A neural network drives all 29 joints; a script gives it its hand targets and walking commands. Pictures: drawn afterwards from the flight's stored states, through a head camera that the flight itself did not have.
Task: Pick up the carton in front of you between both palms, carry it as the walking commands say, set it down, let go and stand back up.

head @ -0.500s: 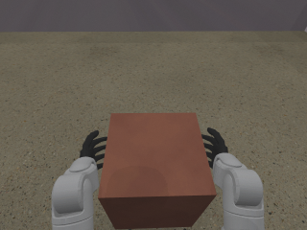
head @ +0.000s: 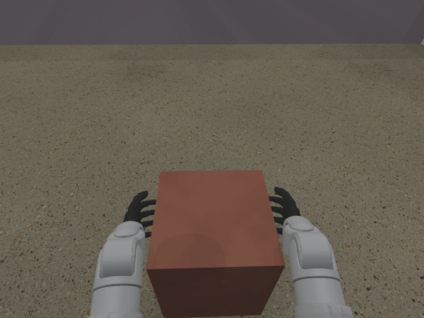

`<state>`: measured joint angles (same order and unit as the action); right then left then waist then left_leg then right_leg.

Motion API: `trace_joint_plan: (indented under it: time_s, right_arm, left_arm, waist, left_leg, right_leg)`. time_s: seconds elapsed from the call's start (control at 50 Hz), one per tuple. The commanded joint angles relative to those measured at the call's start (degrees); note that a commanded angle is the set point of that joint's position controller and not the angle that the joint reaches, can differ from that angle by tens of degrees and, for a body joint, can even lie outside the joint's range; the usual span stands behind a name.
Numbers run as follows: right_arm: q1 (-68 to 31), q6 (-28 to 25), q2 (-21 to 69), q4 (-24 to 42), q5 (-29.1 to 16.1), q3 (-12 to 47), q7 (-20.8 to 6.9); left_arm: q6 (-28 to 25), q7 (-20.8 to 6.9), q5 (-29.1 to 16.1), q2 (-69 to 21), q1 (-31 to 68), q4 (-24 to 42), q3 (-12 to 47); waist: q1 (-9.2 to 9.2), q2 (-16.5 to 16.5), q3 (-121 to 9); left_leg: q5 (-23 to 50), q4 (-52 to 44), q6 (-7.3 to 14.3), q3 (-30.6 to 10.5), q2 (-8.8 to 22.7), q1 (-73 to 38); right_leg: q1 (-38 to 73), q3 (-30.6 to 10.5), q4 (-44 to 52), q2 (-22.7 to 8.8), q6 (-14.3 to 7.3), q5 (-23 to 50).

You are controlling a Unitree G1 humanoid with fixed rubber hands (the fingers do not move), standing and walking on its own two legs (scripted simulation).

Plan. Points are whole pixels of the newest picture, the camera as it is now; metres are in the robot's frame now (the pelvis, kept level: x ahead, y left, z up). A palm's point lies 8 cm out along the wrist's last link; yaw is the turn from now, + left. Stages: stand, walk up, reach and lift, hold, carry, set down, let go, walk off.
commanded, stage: carry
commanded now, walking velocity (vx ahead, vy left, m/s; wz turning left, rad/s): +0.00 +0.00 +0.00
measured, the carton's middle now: (212, 245) +0.28 +0.00 -0.04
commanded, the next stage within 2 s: none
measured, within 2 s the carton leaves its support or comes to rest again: neither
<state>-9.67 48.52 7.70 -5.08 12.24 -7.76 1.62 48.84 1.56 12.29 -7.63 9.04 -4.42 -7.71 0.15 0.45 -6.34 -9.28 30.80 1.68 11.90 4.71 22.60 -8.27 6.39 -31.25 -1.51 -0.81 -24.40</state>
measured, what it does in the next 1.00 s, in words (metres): walks ahead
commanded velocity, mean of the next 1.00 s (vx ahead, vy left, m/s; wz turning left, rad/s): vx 0.27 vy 0.00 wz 0.00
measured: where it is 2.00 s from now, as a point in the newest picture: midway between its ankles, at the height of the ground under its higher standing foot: (217, 313)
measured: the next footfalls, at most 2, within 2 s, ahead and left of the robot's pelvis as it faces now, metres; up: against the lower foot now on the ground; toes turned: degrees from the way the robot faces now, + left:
right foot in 1.06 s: +0.31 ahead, -0.14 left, +0.00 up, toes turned -7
left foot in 1.40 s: +0.43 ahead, +0.09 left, +0.00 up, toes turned -12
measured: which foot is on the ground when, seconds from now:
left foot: down 0.00-1.00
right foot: down 0.00-0.74, up 0.76-1.00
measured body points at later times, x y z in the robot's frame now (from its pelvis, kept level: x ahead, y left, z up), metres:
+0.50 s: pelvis -0.02 -0.01 +0.00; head -0.04 +0.00 +0.45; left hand +0.28 +0.15 +0.03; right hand +0.28 -0.16 +0.03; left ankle +0.08 +0.11 -0.73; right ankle -0.08 -0.10 -0.73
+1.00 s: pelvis +0.11 +0.00 +0.02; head +0.12 +0.00 +0.47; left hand +0.41 +0.15 +0.05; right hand +0.41 -0.16 +0.05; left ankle +0.06 +0.11 -0.73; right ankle +0.18 -0.13 -0.71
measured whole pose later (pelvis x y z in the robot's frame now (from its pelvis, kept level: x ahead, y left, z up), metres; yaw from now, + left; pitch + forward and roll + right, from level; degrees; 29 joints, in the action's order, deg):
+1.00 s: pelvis +0.11 +0.00 +0.02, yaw -1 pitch +4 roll +0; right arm -9.4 42.7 7.7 -3.5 11.2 -6.8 2.2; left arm 42.9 1.4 11.4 -7.6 8.5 -2.4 -8.3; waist 1.0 -1.0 -3.8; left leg -12.8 16.0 -0.4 12.7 4.4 6.6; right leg -25.3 8.1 -32.4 -4.7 0.2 -15.0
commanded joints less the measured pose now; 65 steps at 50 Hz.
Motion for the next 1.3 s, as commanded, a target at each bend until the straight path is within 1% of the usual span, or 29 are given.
trace_joint_plan:
  time_s: [0.0, 0.14, 0.3, 0.46, 0.48, 0.52, 0.56, 0.6, 0.62, 0.66, 0.68, 0.7, 0.72, 0.74, 0.76, 0.8, 0.82, 0.88, 0.96, 1.0, 1.04, 1.06, 1.08, 1.1, 1.12, 1.14, 1.18, 1.24, 1.28]
  right_arm:
    - [-27.75, -6.61, 44.75, 0.08, -11.3, 26.48, -11.05]
    - [-32.67, -12.7, 50.6, -3.99, -11.27, 27.73, -12.88]
    - [-27.75, -8.37, 50.61, 1.16, -13.29, 30.95, -12.62]
    - [-29.32, -8.17, 50.36, 1.21, -13.2, 30.37, -12.58]
    - [-29.43, -8.21, 50.7, 1.16, -13.39, 30.51, -12.59]
    - [-30.8, -8.36, 51.06, 1.56, -13.82, 30.8, -12.55]
    - [-32.96, -8.75, 50.74, 2.08, -13.75, 30.81, -12.52]
    - [-34.21, -9.07, 50.34, 2.07, -13.78, 30.4, -12.58]
    - [-34.08, -9.12, 50.19, 1.8, -13.96, 30.31, -12.58]
    - [-32.05, -9.02, 49.89, 0.83, -14.21, 30.22, -12.57]
    - [-30.58, -8.91, 49.74, 0.12, -14.18, 29.99, -12.51]
    - [-29.13, -8.84, 50.01, -0.62, -13.95, 29.69, -12.4]
    - [-26.66, -8.59, 49.84, -1.6, -13.19, 28.91, -12.32]
    - [-25.52, -8.46, 49.75, -1.84, -12.51, 28.38, -12.27]
    - [-25.19, -8.43, 49.42, -1.49, -12.32, 28.31, -12.17]
    - [-26.11, -8.62, 50.07, 1.79, -13.12, 30.4, -11.96]
    - [-27.66, -8.79, 50.62, 4.17, -14.3, 32.28, -11.92]
    - [-30.08, -8.87, 49.92, 8.48, -16.31, 35.53, -11.67]
    - [-26.62, -8.28, 47.34, 7.8, -15.19, 34.31, -11.36]
    - [-25.43, -8.03, 46.15, 6.76, -13.95, 32.84, -11.04]
    - [-24.57, -7.72, 45.51, 5.25, -12.48, 31.45, -10.7]
    - [-24.1, -7.48, 45.54, 3.89, -11.86, 30.82, -10.58]
    - [-24.87, -7.13, 45.78, 3.25, -11.55, 30.52, -10.72]
    - [-25.58, -7.11, 45.59, 3.08, -11.69, 30.16, -10.97]
    - [-25.74, -7.51, 46.65, 2.54, -11.9, 30.63, -11.17]
    - [-26.12, -8.32, 47.7, 2.07, -12.35, 31.0, -11.42]
    - [-26.19, -10.09, 50.21, 1.87, -13.37, 32.92, -11.85]
    - [-27.2, -11.91, 51.95, 5.45, -14.79, 35.87, -11.61]
    - [-27.81, -11.78, 51.7, 9.01, -16.08, 38.03, -11.22]
  left_arm:
    - [-7.03, -10.98, -11.39, -44.01, 28.44, 0.65, 26.61]
    - [-13.12, -12.86, -11.81, -49.7, 34.24, -3.22, 28.24]
    - [-8.73, -12.55, -13.64, -50.09, 29.1, 1.6, 31.48]
    - [-8.53, -12.56, -13.53, -49.66, 30.7, 1.84, 30.8]
    - [-8.55, -12.51, -13.69, -49.68, 30.84, 1.9, 30.8]
    - [-8.73, -12.35, -13.68, -49.74, 31.51, 2.24, 31.04]
    - [-8.94, -12.24, -13.78, -49.83, 33.43, 2.81, 30.77]
    - [-9.28, -12.16, -13.73, -49.64, 34.34, 2.75, 30.75]
    - [-9.38, -12.07, -13.78, -49.56, 34.38, 2.72, 30.97]
    - [-9.24, -11.84, -13.59, -49.51, 33.2, 2.34, 31.17]
    - [-9.07, -11.76, -13.16, -49.3, 31.57, 1.81, 31.11]
    - [-8.88, -11.75, -12.94, -48.93, 30.91, 2.04, 31.26]
    - [-8.51, -11.87, -12.78, -48.83, 31.25, 2.38, 30.98]
    - [-8.27, -12.04, -12.74, -48.83, 31.13, 2.23, 31.03]
    - [-8.28, -12.18, -12.97, -48.2, 30.33, 2.05, 31.22]
    - [-8.77, -12.42, -13.57, -49.17, 29.5, 3.02, 32.23]
    - [-8.98, -12.45, -14.16, -49.82, 29.48, 3.98, 32.74]
    - [-9.08, -11.98, -15.13, -49.46, 29.32, 6.63, 34.44]
    - [-8.63, -11.18, -14.41, -46.69, 27.18, 7.65, 33.45]
    - [-8.45, -11.08, -13.84, -45.66, 26.4, 6.69, 32.31]
    - [-8.46, -11.19, -13.35, -45.04, 25.78, 4.59, 30.76]
    - [-8.46, -11.31, -12.84, -44.9, 25.77, 3.27, 29.8]
    - [-8.44, -11.34, -11.79, -44.72, 24.95, 1.71, 28.49]
    - [-8.68, -11.49, -11.58, -44.73, 24.04, 0.33, 27.32]
    - [-9.16, -11.76, -11.67, -45.87, 24.13, 0.25, 27.26]
    - [-9.8, -11.93, -11.98, -47.04, 24.26, 0.15, 27.57]
    - [-11.41, -12.25, -13.37, -49.38, 26.46, 2.04, 30.25]
    - [-12.87, -12.51, -16.15, -50.83, 29.41, 6.03, 34.38]
    - [-12.73, -12.45, -17.28, -50.82, 29.77, 8.97, 36.62]
  waist:
    - [-0.24, 0.17, -11.16]
    - [-0.25, -0.4, -12.78]
    - [-0.26, -0.44, -15.33]
    - [-0.21, -0.22, -12.73]
    - [-0.28, 0.12, -12.81]
    - [-0.66, 2.65, -10.07]
    - [-1.04, 6.32, -3.29]
    - [-1.43, 6.65, -0.85]
    - [-1.49, 6.26, -1.52]
    - [-0.9, 5.39, -5.69]
    - [-0.37, 3.91, -8.99]
    - [0.38, 0.17, -12.94]
    - [1.31, -9.75, -15.92]
    - [1.78, -16.3, -15.59]
    - [1.77, -13.12, -13.78]
    - [1.42, -4.24, -13.51]
    - [1.26, -3.24, -12.69]
    - [1.07, -6.6, -12.36]
    - [1.07, -9.14, -11.32]
    - [0.64, -8.66, -10.39]
    - [0.18, -5.63, -10.87]
    - [-0.41, -1.42, -12.59]
    - [-1.44, 11.52, -12.6]
    - [-2.22, 17.71, -10.94]
    - [-1.86, 13.33, -10.26]
    - [-1.68, 8.83, -11.62]
    - [-1.46, 3.47, -13.87]
    - [-1.14, 6.82, -15.4]
    - [-1.1, 8.58, -16.07]
  left_leg:
    - [10.13, -2.59, 0.36, -6.98, 5.37, -12.94]
    - [9.74, -3.05, 0.33, -7.15, 5.49, -13.95]
    - [14.81, -1.85, 0.84, -7.11, 5.75, -14.36]
    - [10.91, -2.64, 0.26, -7.14, 5.5, -12.9]
    - [5.86, -3.76, -0.04, -6.84, 5.45, -12.93]
    - [-11.1, -3.91, -1.45, -4.6, 3.4, -10.8]
    - [-13.05, 2.0, -3.1, -0.26, 0.08, -2.81]
    - [-10.14, 4.99, -3.27, -0.91, 0.37, 2.77]
    - [-10.61, 3.95, -3.01, -1.04, 0.44, 4.53]
    - [-8.94, -3.12, -2.16, 0.99, -1.2, -0.13]
    - [-6.21, -7.52, -1.27, 0.95, -1.55, -10.42]
    - [-5.86, -8.33, 0.7, -4.04, 1.18, -22.09]
    - [-3.56, -12.55, 5.31, -18.9, 10.2, -29.79]
    - [0.59, -15.56, 10.32, -31.19, 17.37, -37.25]
    - [3.58, -16.93, 12.76, -34.53, 20.95, -37.78]
    - [1.1, -18.37, 11.34, -30.22, 20.87, -35.07]
    - [-1.88, -20.29, 9.48, -26.02, 19.5, -32.5]
    - [-4.69, -23.02, 6.39, -15.22, 14.58, -27.29]
    - [-4.34, -22.15, 4.74, -8.12, 11.89, -23.81]
    - [-7.04, -19.11, 3.71, -5.49, 10.76, -20.64]
    - [-11.85, -10.95, 1.61, -2.23, 7.94, -14.09]
    - [-10.54, -1.05, 0.12, 0.25, 5.6, -8.21]
    - [-13.18, 12.86, -3.24, 2.26, -0.2, 3.26]
    - [-22.14, 22.72, -3.37, -1.8, -2.33, 14.28]
    - [-24.0, 29.13, -2.34, -6.68, -0.38, 18.14]
    - [-24.06, 31.54, -1.73, -8.52, 0.95, 18.3]
    - [-18.19, 23.09, -1.43, -9.27, 2.69, 15.4]
    - [-10.95, 11.67, -2.23, -5.69, -0.6, 7.73]
    - [-4.42, 5.21, -2.4, -3.67, -2.16, 3.0]
  right_leg:
    - [-6.38, -5.21, 6.96, -7.06, -1.03, 15.2]
    - [-6.48, -5.32, 6.31, -6.54, -1.46, 13.72]
    - [-5.09, -5.07, 4.07, -6.21, -1.38, 17.82]
    - [-6.73, -5.63, 5.46, -6.54, -1.65, 15.35]
    - [-6.71, -5.82, 7.29, -6.92, -1.73, 10.83]
    - [-7.06, -9.06, 15.55, -8.61, -3.4, -8.63]
    - [-6.04, -16.19, 23.08, -13.27, -6.42, -19.09]
    - [-1.72, -17.5, 23.76, -15.48, -8.17, -12.01]
    - [2.56, -16.43, 21.88, -15.26, -8.42, -3.9]
    - [7.8, -11.14, 14.47, -13.19, -7.09, 12.7]
    - [4.51, -6.89, 9.28, -11.05, -5.21, 17.67]
    - [-2.48, -2.49, 2.56, -7.8, -2.25, 21.67]
    - [-11.11, 2.2, -10.12, -3.92, 1.05, 15.83]
    - [-24.24, 1.82, -17.29, -0.05, 1.58, -1.0]
    - [-29.98, -2.3, -22.93, -1.16, 0.97, -9.34]
    - [-31.29, -5.35, -22.62, -3.89, -0.09, -8.72]
    - [-29.75, -4.67, -18.43, -4.61, -0.08, -5.83]
    - [-22.29, -0.62, -8.27, -3.36, 0.56, 3.87]
    - [-15.63, 3.74, 1.04, -2.41, 1.28, 12.42]
    - [-9.71, 6.3, 6.05, -1.79, 1.75, 15.86]
    - [1.3, 7.62, 8.89, -1.56, 1.43, 13.82]
    - [9.6, 3.11, 9.31, -4.72, 0.23, 9.54]
    - [15.16, -17.26, 17.0, -16.25, -4.51, 4.39]
    - [20.57, -28.74, 19.79, -23.28, -10.96, 12.25]
    - [20.98, -27.21, 17.69, -24.75, -12.59, 27.47]
    - [20.66, -21.75, 15.01, -23.74, -12.28, 39.76]
    - [19.03, -13.36, 15.55, -21.49, -8.57, 41.27]
    - [15.81, -2.89, 14.34, -16.72, -5.91, 46.57]
    - [13.91, 1.57, 12.86, -14.88, -5.03, 48.95]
